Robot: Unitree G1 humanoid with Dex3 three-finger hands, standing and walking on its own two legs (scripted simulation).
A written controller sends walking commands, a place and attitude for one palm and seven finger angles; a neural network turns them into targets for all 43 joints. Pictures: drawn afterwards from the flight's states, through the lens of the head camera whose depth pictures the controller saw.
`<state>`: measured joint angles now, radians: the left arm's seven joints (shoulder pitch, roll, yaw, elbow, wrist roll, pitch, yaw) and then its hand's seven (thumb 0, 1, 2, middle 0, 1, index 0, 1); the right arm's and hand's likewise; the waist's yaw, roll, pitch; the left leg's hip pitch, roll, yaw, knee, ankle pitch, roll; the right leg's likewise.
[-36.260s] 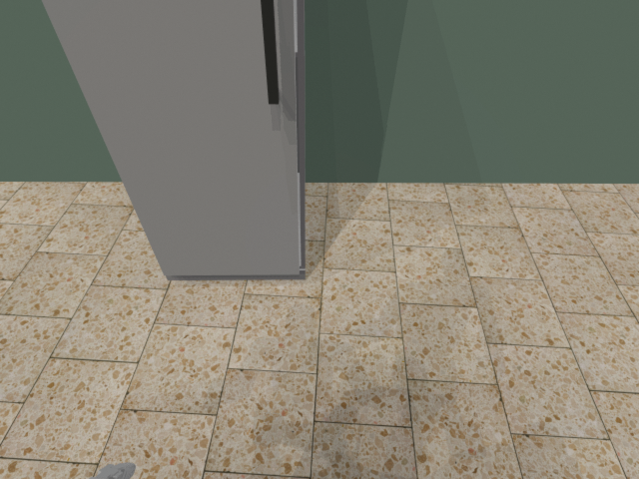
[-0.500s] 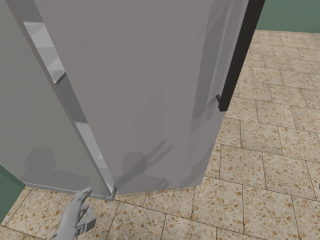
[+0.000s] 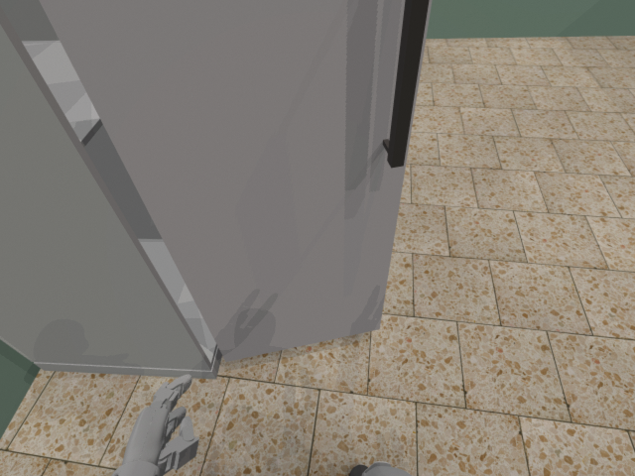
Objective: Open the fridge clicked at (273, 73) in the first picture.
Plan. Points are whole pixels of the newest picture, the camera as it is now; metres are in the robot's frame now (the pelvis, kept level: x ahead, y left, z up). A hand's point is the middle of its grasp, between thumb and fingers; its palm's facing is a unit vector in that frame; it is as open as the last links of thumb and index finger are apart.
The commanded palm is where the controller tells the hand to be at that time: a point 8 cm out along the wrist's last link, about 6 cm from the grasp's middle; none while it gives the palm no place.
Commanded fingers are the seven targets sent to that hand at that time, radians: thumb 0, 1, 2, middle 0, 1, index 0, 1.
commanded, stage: step back with the hand held close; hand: right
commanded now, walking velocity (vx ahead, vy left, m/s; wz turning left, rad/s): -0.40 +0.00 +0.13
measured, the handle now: (404, 47) +0.63 -0.11 +0.25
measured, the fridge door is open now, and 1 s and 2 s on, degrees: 74 74 74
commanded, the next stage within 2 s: stop stepping back and stand still in 0.44 s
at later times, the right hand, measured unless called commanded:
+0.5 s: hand out of the picture +0.10 -0.27 +0.20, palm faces +0.29 +0.87 -0.39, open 7.4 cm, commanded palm +0.04 -0.32 +0.19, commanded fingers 0.00 -0.90 -0.90 0.20 0.30 0.20 0.30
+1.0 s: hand out of the picture -0.02 -0.29 +0.20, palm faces +0.29 +0.84 -0.45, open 7.4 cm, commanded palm -0.06 -0.34 +0.19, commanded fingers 0.00 -0.90 -0.90 0.20 0.30 0.20 0.30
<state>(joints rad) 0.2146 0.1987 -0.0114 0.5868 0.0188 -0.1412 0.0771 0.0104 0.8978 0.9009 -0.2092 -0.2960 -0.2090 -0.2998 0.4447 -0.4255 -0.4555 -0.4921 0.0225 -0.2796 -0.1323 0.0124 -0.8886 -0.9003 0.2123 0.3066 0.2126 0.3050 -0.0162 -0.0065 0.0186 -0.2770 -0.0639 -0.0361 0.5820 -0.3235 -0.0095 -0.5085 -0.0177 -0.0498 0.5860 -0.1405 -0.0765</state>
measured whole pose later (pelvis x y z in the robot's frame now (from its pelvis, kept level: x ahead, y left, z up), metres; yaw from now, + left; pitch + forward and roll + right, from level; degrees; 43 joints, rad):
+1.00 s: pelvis -0.25 -0.07 +0.02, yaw +10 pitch +0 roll +2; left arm 0.31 0.19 -0.02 0.63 0.03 -0.14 0.07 0.01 0.90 0.90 -0.21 -0.30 -0.21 -0.30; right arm 0.56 -0.46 -0.42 -0.52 0.02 -0.20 -0.15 0.01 -0.89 -0.90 0.21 0.31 0.21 0.30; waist 0.01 0.02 -0.07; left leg -0.17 -0.06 0.06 0.43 -0.41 0.08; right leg -0.44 0.03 -0.04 0.64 -0.37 -0.03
